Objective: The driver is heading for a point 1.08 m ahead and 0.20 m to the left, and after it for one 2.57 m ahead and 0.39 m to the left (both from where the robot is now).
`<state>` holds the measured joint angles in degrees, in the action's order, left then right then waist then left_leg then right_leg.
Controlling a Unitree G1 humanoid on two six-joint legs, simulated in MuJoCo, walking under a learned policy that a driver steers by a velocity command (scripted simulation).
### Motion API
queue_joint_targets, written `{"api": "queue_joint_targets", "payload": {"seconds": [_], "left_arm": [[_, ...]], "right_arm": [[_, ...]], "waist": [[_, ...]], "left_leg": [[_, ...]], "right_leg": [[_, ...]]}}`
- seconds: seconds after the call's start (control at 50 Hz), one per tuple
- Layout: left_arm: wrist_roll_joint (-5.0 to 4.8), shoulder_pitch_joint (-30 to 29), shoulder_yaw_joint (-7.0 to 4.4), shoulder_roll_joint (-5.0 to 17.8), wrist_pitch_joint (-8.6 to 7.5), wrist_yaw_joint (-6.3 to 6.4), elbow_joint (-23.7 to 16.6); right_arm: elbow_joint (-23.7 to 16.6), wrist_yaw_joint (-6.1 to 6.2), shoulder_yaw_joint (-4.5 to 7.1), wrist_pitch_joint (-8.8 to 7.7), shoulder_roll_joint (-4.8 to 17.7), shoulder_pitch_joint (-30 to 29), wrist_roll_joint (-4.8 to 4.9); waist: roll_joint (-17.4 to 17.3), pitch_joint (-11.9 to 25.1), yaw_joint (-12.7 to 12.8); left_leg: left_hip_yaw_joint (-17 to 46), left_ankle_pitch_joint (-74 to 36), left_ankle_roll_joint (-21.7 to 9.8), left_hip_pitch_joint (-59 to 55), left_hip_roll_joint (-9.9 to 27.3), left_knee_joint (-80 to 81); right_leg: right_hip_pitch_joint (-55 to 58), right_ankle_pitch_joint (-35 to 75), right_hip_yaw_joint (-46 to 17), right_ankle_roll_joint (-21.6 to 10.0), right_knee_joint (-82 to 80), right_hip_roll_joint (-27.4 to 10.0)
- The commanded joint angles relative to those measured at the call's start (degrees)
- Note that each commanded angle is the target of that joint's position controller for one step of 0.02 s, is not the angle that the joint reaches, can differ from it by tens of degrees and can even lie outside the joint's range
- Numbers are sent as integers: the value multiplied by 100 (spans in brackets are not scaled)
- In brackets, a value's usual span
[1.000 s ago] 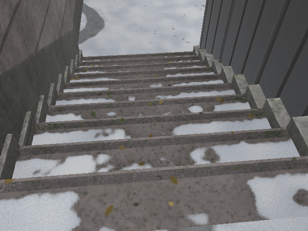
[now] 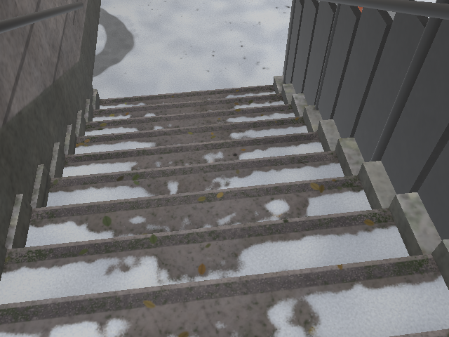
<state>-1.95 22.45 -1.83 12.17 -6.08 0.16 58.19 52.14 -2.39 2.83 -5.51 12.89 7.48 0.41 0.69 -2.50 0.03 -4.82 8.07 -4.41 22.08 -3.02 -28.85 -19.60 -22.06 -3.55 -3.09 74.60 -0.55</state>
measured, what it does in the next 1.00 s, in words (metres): goes down: right foot, then left foot 0.15 m lower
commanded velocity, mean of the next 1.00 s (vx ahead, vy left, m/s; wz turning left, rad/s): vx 0.50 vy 0.00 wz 0.10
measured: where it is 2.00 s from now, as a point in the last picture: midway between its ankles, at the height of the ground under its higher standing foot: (188, 238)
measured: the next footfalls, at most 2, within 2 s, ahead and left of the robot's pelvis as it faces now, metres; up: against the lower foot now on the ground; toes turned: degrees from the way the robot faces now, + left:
right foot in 0.36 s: +0.34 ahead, -0.16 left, +0.00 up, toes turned -2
left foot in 0.94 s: +0.58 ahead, +0.12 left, -0.15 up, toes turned +7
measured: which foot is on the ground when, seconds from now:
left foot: down 0.00-0.40, up 0.42-0.92, down 0.94-1.00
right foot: up 0.00-0.34, down 0.36-0.94, up 0.96-1.00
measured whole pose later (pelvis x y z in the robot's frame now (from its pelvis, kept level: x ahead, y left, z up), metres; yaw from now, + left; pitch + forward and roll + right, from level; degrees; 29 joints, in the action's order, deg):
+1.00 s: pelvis +0.49 +0.03 -0.15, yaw +8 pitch +2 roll -2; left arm -0.9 24.9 -3.7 13.9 -5.2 1.3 56.1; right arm 51.0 -3.7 3.5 -2.2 11.6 9.1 1.2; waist 1.2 0.6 2.0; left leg 0.0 14.7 -3.6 22.6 -2.1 -32.2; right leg -23.9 -45.6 0.3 1.6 97.6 -6.2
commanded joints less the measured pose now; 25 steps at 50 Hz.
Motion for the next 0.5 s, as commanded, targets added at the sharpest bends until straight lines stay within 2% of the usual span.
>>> {"api": "queue_joint_targets", "payload": {"seconds": [0.02, 0.04, 0.06, 0.1, 0.12, 0.16, 0.2, 0.22, 0.26, 0.28, 0.3, 0.32, 0.34, 0.36, 0.38, 0.4, 0.42, 0.44, 0.46, 0.48, 0.5], "left_arm": [[-29, 370, -177, 373, 40, 118, -342], [-10, 469, -175, 253, 121, 152, -334], [8, 429, -185, 235, 178, 173, -394], [108, -92, -220, 383, 211, 206, -661], [141, -421, -228, 427, 202, 208, -784], [175, -916, -197, 357, 172, 157, -938], [176, -1511, -175, 329, 111, 63, -1147], [171, -1565, -156, 290, 115, 33, -1165], [130, -1812, -168, 393, 125, -6, -1252], [133, -1473, -216, 488, 102, -71, -1154], [158, -1192, -269, 615, 87, -128, -1011], [168, -1126, -290, 649, 70, -177, -1003], [160, -945, -324, 701, 44, -206, -972], [158, -778, -345, 717, 6, -222, -1025], [163, -100, -455, 921, -43, -259, -751], [179, 552, -607, 1432, -22, -227, -636], [54, 499, -452, 1235, 53, -271, -779], [65, 834, -413, 1063, 58, -322, -614], [62, 590, -363, 854, 24, -390, -637], [79, 84, -290, 692, 28, -407, -731], [119, -356, -188, 468, -11, -357, -896]], "right_arm": [[-23, -65, -34, -113, 136, 294, -102], [59, -57, -30, -125, 176, 423, -120], [140, -27, -28, -130, 246, 555, -124], [252, 89, 0, -119, 479, 780, -135], [293, 148, 14, -98, 560, 926, -133], [349, 240, 18, -54, 630, 1186, -102], [376, 281, 30, -29, 761, 1283, -38], [438, 276, 47, -19, 811, 1365, -58], [535, 269, 64, 1, 845, 1517, -13], [632, 271, 87, 14, 886, 1614, -60], [609, 265, 67, 29, 760, 1632, -97], [570, 253, 57, 60, 701, 1547, -75], [493, 232, 40, 92, 649, 1350, -61], [465, 238, 41, 125, 708, 1132, 66], [466, 248, 8, 160, 611, 1166, 85], [445, 248, -64, 138, 424, 1665, 40], [531, 199, -120, 2, 178, 2086, -63], [368, 189, -19, -124, 479, 1877, 217], [77, 216, 61, -114, 706, 1152, 376], [2, 235, 86, -2, 691, 980, 327], [118, 269, 150, 128, 718, 1201, 188]], "waist": [[-254, 397, 134], [-328, 291, 180], [-367, 182, 230], [-444, -23, 221], [-410, -56, 139], [-370, -41, -15], [-327, -30, -165], [-372, 71, -194], [-475, -66, -277], [-591, 50, -152], [-420, 194, -70], [-425, 117, -4], [-398, 119, 171], [-541, 101, 392], [-259, 449, 668], [799, 1193, 652], [1646, 1392, 316], [1828, 1393, 466], [1036, 728, 405], [521, 356, 206], [275, 374, -20]], "left_leg": [[1724, -720, -989, -920, 1506, 1760], [1562, -908, -1019, -663, 1450, 1868], [1419, -1015, -1054, -481, 1418, 1949], [1260, -1239, -1086, -442, 1407, 2041], [1232, -1314, -1051, -619, 1412, 2031], [1145, -1375, -933, -932, 1381, 1969], [925, -1340, -765, -1014, 1218, 1948], [742, -1406, -762, -862, 1126, 1861], [677, -1228, -788, -742, 1121, 1844], [832, -1564, -856, -1066, 1491, 1531], [799, -1715, -881, -1312, 1557, 1214], [846, -1843, -844, -1486, 1617, 945], [828, -2266, -759, -1414, 1615, 602], [883, -2757, -605, -1405, 1572, 127], [731, -3120, -499, -1291, 1229, -1067], [392, -1598, -159, -8, 573, -3115], [682, 2471, -64, 1441, -35, -4667], [1322, 2481, -178, 2255, -128, -5223], [1223, 2078, -244, 2580, 178, -5474], [1150, 1588, -215, 2534, 443, -5202], [1240, 1154, -136, 1982, 821, -4713]], "right_leg": [[-1109, 567, -179, -65, 37, -648], [-1006, 577, -115, -36, -130, -672], [-1042, 608, -66, 5, -342, -706], [-1458, 1083, -13, 130, -992, -814], [-1716, 1422, 1, 178, -1428, -865], [-1917, 2136, 50, 184, -2342, -853], [-1665, 2781, 198, 146, -3291, -672], [-1236, 2953, 324, 182, -3371, -551], [-871, 2870, 448, 202, -3624, -391], [-890, 3006, 175, 118, -3125, -543], [-972, 2912, 290, 34, -2720, -485], [-1086, 2431, 268, -75, -2722, -502], [-720, 1936, 390, -186, -2906, -396], [-265, 1276, 370, -302, -3628, -318], [753, 1713, 663, -456, -4151, -58], [2341, 2069, -837, -1061, -4441, -1148], [3098, 3160, -2184, -1475, -4627, -1811], [2869, 2003, -3361, -1840, -5557, -2156], [2263, 1362, -3064, -1712, -5715, -2079], [1572, 1487, -2437, -1558, -5687, -1996], [973, 1550, -1950, -1429, -5821, -1753]]}}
